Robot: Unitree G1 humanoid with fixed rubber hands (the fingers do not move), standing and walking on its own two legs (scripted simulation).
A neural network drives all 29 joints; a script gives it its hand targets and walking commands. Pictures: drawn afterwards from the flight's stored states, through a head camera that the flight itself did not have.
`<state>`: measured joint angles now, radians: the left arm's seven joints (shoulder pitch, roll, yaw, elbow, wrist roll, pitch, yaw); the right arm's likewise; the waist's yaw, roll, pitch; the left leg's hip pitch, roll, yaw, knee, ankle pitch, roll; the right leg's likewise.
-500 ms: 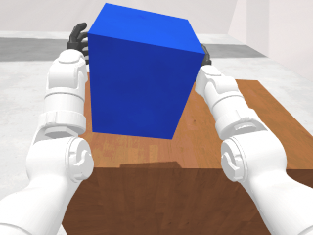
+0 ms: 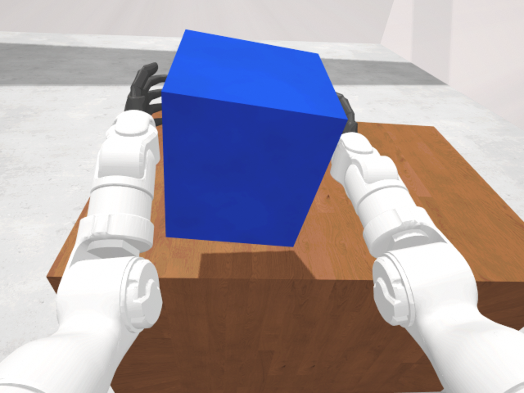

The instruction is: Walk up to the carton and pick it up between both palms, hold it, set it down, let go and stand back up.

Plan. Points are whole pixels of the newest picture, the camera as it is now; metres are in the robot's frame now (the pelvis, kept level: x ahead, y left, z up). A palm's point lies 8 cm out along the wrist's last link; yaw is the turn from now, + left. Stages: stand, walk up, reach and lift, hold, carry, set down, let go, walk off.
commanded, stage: set down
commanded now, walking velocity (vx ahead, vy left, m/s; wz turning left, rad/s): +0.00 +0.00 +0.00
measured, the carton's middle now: (242, 144) +0.43 +0.01 +0.20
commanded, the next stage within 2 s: none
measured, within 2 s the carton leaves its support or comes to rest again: neither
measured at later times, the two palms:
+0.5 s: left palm (145, 134) +0.42 +0.16 +0.22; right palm (336, 158) +0.41 -0.14 +0.19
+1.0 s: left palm (147, 146) +0.43 +0.16 +0.19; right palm (328, 170) +0.41 -0.14 +0.16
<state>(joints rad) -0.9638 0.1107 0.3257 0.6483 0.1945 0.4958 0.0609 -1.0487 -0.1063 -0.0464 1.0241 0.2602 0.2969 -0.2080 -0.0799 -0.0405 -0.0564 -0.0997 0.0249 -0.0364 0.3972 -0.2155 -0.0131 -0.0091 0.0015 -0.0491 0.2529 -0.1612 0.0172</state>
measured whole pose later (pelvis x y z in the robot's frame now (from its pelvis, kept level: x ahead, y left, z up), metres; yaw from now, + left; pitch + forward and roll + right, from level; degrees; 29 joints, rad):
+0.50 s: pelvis +0.00 -0.01 +0.00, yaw +0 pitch -3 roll -1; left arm -0.98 0.12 0.33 0.83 0.18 0.35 0.05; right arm -1.01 -0.06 -0.16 1.09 0.11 0.21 -0.19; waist -0.05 -0.03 -0.06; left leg -0.13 0.03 -0.04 0.37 -0.20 -0.02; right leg -0.05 0.00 -0.05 0.25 -0.15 0.01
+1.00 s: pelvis +0.01 +0.00 +0.00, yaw -1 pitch +0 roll -1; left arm -0.97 0.11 0.37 0.92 0.21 0.24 0.04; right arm -0.96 -0.01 -0.32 1.08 -0.05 0.15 -0.17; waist -0.03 -0.04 -0.06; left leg -0.16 0.02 -0.03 0.36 -0.20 -0.02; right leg -0.08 0.00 -0.04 0.25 -0.15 0.02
